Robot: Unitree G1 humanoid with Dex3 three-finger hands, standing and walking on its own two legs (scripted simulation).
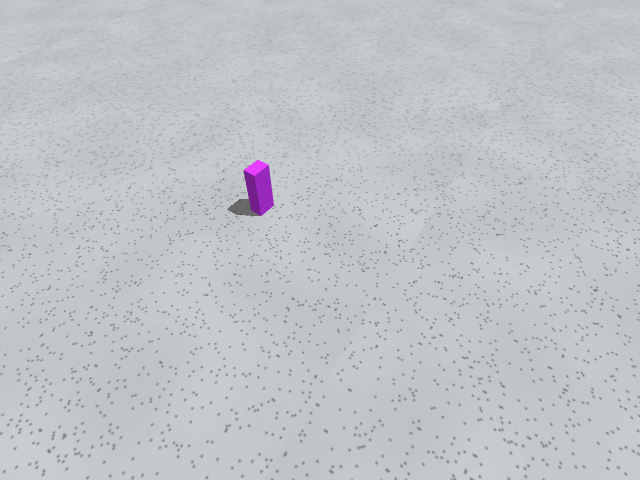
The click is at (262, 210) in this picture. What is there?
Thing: carton on end
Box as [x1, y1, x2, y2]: [243, 160, 273, 215]
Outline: 257,160 243,170 251,210 261,215 273,205 268,165
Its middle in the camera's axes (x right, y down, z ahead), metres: -0.26 -0.21 +1.71
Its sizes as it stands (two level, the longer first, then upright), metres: 0.088 0.062 0.233
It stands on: the floor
